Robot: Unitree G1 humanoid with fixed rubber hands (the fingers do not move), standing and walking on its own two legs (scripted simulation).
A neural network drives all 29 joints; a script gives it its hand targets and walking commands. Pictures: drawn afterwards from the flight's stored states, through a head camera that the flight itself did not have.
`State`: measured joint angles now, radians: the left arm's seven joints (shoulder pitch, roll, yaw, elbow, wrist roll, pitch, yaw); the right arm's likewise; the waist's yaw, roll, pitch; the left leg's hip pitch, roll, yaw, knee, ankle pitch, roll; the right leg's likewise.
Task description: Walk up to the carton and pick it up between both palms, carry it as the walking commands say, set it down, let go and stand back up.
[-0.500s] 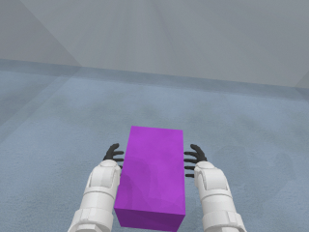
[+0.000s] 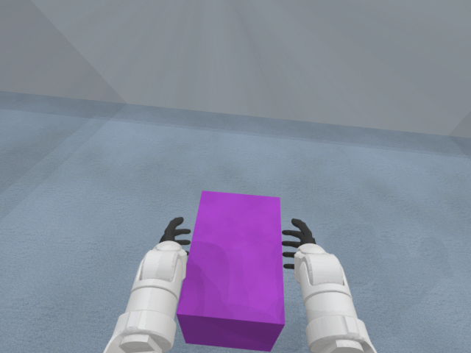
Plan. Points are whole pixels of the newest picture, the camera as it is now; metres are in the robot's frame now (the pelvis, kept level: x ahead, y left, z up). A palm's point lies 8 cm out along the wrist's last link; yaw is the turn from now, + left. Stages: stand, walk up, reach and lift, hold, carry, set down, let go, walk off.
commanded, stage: hold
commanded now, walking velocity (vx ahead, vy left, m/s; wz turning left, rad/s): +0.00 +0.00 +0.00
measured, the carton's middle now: (234, 267) +0.32 +0.00 -0.04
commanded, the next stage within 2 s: carry in 0.26 s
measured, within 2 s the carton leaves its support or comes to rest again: neither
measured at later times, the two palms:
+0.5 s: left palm (179, 245) +0.30 +0.10 +0.05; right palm (314, 251) +0.30 -0.14 +0.06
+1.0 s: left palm (246, 246) +0.29 -0.02 +0.08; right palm (399, 298) +0.20 -0.24 +0.08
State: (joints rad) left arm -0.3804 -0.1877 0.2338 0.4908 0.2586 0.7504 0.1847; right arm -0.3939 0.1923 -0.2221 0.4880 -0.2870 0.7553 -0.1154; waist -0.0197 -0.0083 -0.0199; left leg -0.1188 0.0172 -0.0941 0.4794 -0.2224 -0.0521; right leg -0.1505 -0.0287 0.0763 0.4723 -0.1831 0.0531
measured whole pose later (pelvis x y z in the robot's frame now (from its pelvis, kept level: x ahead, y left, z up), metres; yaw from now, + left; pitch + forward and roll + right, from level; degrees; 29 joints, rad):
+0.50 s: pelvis -0.01 +0.00 -0.03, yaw -8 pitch -1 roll +2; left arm -0.39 -0.19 0.15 0.16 0.12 0.92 0.33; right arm -0.45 0.21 -0.16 0.25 -0.22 0.88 -0.24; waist 0.05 -0.03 -0.05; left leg -0.37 0.05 0.03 0.73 -0.33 -0.05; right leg -0.48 -0.02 0.06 0.75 -0.29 0.02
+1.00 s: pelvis -0.08 +0.01 -0.02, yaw -25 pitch +2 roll -2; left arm -0.60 -0.26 0.28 0.08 0.13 1.04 0.36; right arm -0.62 0.24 -0.28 0.08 -0.18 1.05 -0.34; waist 0.03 0.04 0.01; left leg -0.50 0.17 0.13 0.87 -0.48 -0.05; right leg -0.47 0.01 -0.13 0.68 -0.23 -0.04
